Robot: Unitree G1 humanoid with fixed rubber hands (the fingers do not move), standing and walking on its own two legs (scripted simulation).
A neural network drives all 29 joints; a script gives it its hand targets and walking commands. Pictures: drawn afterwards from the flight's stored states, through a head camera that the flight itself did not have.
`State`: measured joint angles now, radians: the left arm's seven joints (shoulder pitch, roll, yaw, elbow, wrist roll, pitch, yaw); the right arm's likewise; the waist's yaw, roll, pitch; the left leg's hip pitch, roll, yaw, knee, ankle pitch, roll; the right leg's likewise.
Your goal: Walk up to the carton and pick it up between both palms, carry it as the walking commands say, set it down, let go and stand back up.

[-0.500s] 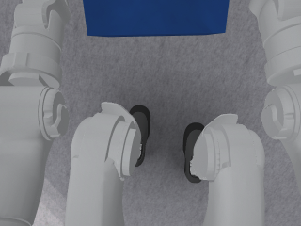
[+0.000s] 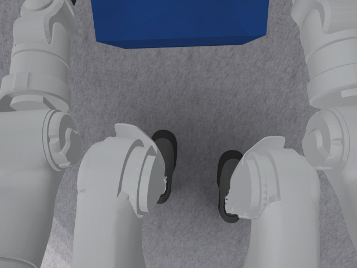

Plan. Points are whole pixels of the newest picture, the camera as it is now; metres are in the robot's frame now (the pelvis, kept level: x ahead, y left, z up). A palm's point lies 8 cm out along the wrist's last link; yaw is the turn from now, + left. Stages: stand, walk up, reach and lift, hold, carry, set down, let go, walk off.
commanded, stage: set down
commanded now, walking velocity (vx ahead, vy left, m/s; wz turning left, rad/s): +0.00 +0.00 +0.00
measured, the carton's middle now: out of the picture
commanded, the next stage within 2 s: none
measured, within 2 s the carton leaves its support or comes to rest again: neither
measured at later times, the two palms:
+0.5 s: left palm out of the picture +0.52 +0.27 -0.18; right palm out of the picture +0.57 -0.10 -0.18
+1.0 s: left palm out of the picture +0.50 +0.27 -0.19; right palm out of the picture +0.56 -0.10 -0.20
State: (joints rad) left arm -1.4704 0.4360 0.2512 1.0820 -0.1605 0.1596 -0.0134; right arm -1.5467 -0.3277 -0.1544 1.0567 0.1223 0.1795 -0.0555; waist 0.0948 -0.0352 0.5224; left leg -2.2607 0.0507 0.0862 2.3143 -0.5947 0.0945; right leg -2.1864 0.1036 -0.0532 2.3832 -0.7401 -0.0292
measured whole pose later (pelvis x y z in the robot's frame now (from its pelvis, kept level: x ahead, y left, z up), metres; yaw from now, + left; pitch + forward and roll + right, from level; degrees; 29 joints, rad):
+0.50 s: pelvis +0.00 +0.00 -0.01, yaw +0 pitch +31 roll +0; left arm -1.47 0.44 0.28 1.09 -0.12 0.16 -0.06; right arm -1.52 -0.31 -0.21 1.02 0.07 0.17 -0.02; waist 0.10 -0.04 0.52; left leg -2.27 0.06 0.09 2.33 -0.60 0.10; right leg -2.19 0.10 -0.05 2.41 -0.74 -0.03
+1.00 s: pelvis +0.00 +0.00 +0.00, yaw +0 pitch +31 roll +0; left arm -1.51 0.42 0.26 1.26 -0.16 0.06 0.04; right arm -1.55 -0.37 -0.03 1.14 0.15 0.14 -0.09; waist 0.11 0.00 0.52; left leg -2.28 0.06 0.09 2.32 -0.59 0.11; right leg -2.21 0.07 -0.06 2.39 -0.73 -0.04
